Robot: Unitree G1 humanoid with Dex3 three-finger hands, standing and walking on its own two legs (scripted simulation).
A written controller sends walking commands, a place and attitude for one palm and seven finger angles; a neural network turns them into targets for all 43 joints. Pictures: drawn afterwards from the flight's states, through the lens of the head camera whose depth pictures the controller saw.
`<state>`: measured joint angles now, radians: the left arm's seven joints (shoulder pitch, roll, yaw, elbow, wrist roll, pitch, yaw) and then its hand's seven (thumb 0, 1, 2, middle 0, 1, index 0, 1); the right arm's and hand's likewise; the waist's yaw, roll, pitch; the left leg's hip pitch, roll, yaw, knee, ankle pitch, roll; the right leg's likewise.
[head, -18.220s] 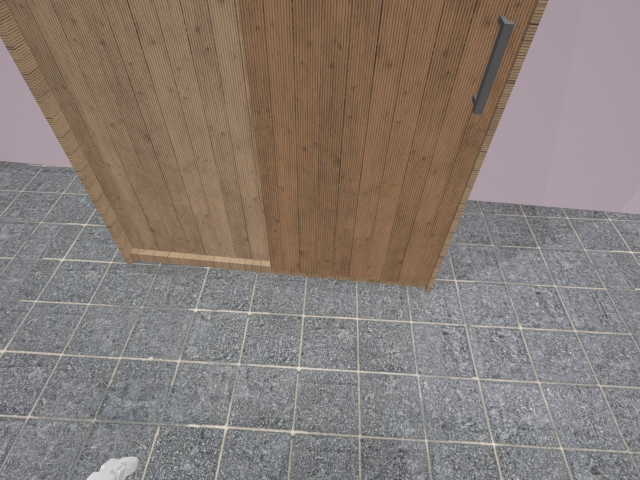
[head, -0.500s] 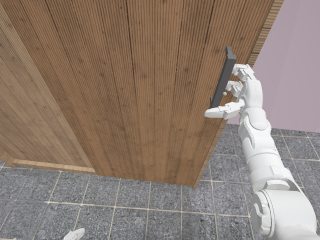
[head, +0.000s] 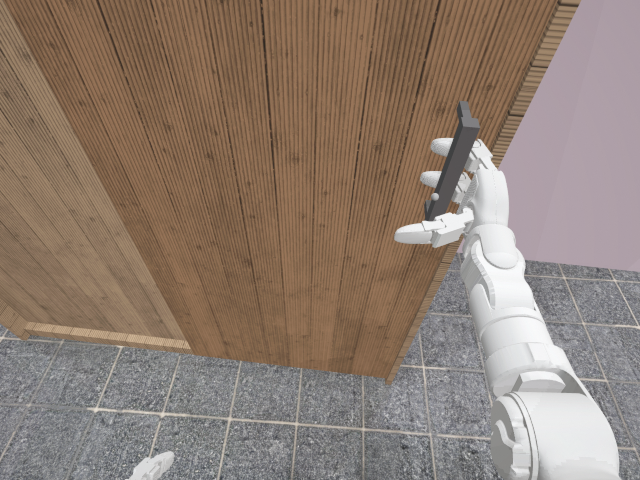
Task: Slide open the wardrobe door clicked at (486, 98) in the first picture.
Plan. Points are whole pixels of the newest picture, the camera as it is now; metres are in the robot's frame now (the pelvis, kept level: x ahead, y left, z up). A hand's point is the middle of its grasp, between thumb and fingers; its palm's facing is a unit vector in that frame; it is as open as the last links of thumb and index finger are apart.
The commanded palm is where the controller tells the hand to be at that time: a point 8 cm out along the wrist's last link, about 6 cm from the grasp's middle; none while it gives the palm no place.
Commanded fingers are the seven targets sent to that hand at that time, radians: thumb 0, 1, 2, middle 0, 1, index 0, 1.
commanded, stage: slide the fingers in behind the handle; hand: right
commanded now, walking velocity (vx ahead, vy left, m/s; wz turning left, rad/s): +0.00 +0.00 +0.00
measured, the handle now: (445, 174) +0.49 -0.11 +0.13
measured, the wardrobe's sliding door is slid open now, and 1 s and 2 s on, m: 0.00 0.00 0.00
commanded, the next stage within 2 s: grip the handle and tug to test in 0.62 s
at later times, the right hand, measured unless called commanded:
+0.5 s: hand (434, 198) +0.44 -0.09 +0.14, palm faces -0.01 +1.00 +0.01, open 13.9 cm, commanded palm +0.42 -0.14 +0.13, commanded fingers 0.00 0.50 -0.30 0.30 1.20 0.30 1.20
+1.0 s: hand (434, 194) +0.45 -0.09 +0.13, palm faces +0.00 +1.00 +0.00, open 12.0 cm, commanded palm +0.42 -0.14 +0.13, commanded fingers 0.00 -0.20 -0.60 0.38 1.30 0.38 1.30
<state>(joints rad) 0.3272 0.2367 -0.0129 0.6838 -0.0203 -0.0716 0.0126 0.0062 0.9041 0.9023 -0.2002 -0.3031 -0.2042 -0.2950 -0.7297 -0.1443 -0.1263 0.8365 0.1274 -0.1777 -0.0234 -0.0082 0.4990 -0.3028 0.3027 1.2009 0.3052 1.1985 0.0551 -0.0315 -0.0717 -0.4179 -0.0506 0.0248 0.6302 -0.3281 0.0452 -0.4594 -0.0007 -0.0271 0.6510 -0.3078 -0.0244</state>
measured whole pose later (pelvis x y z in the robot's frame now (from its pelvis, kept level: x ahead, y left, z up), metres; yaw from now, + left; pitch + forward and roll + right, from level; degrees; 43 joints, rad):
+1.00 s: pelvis +0.00 -0.01 +0.00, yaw +0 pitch +7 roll +1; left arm 0.34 0.23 -0.02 0.70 -0.01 -0.07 0.01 0.01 0.90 0.90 -0.20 -0.30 -0.20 -0.30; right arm -0.78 -0.14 -0.12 0.90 0.10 -0.21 -0.07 -0.01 0.21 -0.43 0.33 1.24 0.34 1.24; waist 0.07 -0.03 -0.07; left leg -0.43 -0.04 0.02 0.63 -0.32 0.03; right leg -0.47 0.01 -0.04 0.65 -0.30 -0.04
